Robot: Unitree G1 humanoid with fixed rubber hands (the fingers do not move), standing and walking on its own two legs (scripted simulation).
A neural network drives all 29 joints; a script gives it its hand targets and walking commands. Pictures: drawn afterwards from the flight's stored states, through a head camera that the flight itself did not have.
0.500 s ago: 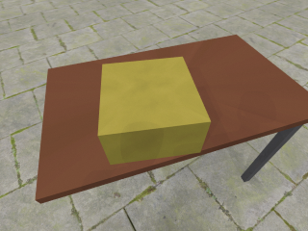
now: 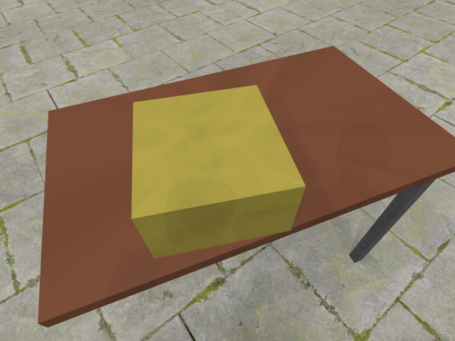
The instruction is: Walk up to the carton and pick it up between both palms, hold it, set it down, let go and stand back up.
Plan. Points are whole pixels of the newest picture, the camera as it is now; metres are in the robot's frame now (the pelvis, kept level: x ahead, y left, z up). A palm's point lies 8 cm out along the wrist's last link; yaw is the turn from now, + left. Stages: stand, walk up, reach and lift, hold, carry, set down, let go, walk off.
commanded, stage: walk up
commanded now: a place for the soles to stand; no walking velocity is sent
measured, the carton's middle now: (209, 164) +0.46 +0.06 +0.02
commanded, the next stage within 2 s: stand in 0.26 s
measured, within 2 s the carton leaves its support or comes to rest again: neither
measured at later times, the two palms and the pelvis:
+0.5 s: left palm out of the picture +0.03 +0.25 -0.13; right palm out of the picture +0.01 -0.26 -0.14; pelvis +0.00 +0.00 +0.00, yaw -2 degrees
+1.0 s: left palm out of the picture +0.12 +0.25 -0.10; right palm out of the picture +0.14 -0.26 -0.11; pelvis -0.02 -0.02 -0.02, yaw +6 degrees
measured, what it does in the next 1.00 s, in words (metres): stands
